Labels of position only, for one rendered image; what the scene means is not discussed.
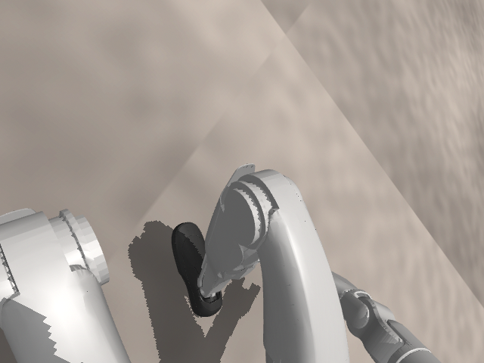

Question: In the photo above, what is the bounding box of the right robot arm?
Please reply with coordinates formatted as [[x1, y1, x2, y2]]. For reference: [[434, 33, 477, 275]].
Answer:
[[340, 289, 441, 363]]

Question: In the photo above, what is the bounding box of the right robot hand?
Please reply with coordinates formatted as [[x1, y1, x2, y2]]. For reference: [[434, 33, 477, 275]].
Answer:
[[332, 272, 358, 299]]

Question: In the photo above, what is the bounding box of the right robot foot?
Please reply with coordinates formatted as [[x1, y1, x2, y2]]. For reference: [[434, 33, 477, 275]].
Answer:
[[172, 222, 222, 317]]

